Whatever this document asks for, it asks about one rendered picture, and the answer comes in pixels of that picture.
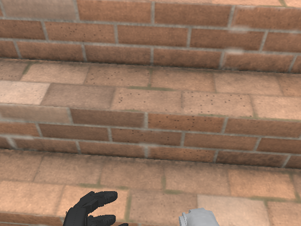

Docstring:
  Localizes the right robot thigh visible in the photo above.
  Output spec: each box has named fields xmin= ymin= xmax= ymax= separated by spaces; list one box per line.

xmin=179 ymin=207 xmax=219 ymax=226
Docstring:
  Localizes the robot left hand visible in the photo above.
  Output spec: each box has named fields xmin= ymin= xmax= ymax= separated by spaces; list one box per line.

xmin=63 ymin=191 xmax=129 ymax=226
